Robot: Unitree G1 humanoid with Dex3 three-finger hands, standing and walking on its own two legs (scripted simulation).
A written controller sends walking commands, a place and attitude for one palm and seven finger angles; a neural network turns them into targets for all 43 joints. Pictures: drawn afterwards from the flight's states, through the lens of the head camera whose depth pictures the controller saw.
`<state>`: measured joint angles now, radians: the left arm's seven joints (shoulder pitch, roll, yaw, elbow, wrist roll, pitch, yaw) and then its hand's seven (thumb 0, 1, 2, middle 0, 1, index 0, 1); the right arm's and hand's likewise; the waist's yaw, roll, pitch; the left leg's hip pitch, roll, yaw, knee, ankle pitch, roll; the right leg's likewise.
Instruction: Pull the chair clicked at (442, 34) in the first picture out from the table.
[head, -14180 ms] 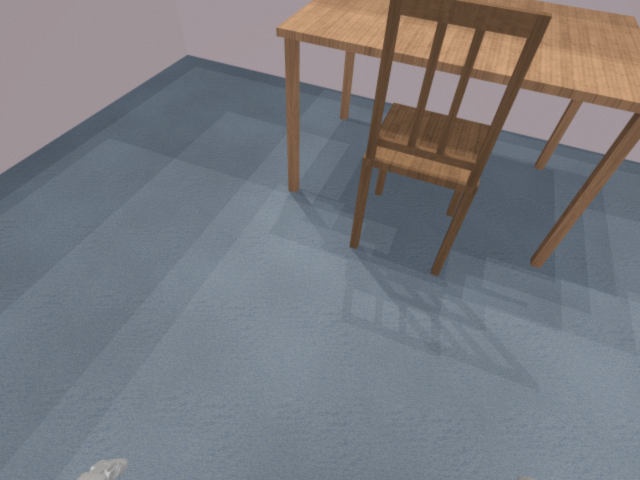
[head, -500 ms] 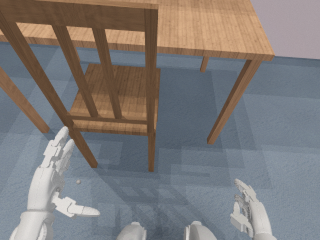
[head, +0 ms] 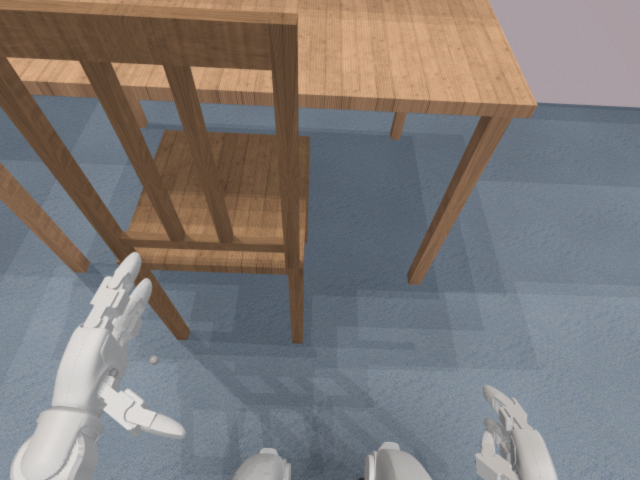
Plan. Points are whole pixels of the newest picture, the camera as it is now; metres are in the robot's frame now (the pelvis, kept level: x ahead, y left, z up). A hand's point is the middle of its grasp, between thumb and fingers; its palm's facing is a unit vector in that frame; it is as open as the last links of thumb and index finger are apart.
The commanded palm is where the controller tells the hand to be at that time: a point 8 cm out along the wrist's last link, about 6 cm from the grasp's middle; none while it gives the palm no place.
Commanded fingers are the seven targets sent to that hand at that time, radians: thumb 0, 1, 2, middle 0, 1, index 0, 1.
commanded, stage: raise the hand toward the chair's back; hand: left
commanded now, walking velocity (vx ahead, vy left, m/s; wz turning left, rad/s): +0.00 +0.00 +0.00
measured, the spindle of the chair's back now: (146, 169) +0.52 +0.29 +0.03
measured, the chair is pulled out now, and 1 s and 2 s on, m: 0.00 0.00 0.00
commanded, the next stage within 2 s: aim the fingers beside a spindle in 0.28 s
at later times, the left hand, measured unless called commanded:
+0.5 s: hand (151, 363) +0.24 +0.20 +0.03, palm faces +0.03 -1.00 -0.07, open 16.9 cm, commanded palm +0.22 +0.26 +0.04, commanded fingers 0.00 -0.50 0.30 -0.06 -0.08 -0.06 -0.08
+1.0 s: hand (181, 328) +0.29 +0.18 +0.01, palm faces -0.01 -1.00 -0.05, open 16.9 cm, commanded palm +0.27 +0.24 +0.02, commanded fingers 0.00 -0.50 0.30 -0.06 -0.08 -0.06 -0.08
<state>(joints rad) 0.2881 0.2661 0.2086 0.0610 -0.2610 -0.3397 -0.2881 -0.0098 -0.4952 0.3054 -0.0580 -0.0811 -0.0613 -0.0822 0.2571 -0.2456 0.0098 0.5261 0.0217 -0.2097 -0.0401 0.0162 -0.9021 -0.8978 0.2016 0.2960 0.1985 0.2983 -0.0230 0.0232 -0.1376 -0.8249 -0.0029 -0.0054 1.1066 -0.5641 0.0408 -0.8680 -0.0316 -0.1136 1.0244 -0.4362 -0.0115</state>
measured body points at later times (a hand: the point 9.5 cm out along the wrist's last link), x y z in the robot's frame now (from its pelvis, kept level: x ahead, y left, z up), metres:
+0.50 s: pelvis -0.01 -0.01 +0.00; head +0.07 +0.00 +0.44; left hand +0.23 +0.25 +0.04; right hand +0.17 -0.24 -0.08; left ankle -0.02 +0.09 -0.66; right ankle +0.03 -0.12 -0.66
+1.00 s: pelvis -0.01 -0.01 -0.02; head +0.08 +0.00 +0.42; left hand +0.28 +0.24 +0.02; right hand +0.15 -0.25 -0.10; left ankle -0.02 +0.09 -0.66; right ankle +0.03 -0.12 -0.66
